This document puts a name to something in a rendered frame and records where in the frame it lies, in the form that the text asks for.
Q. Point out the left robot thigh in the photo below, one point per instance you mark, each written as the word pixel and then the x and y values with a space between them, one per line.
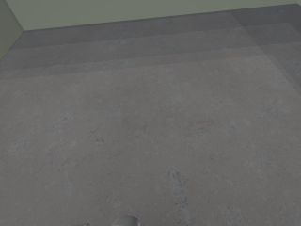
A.
pixel 127 220

